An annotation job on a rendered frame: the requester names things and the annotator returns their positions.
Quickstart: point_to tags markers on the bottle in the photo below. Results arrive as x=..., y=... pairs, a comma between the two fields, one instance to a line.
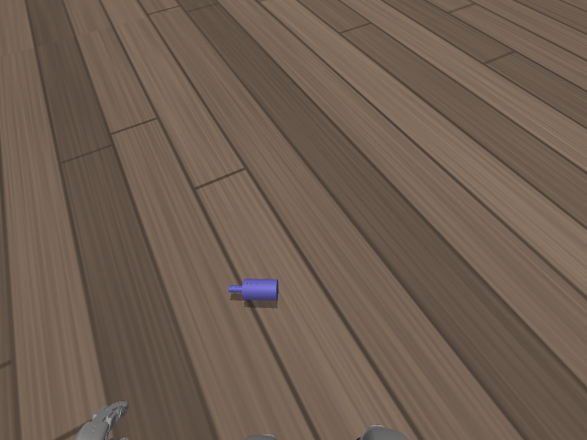
x=257, y=289

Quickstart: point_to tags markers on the left robot hand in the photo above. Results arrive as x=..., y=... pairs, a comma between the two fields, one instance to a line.
x=103, y=421

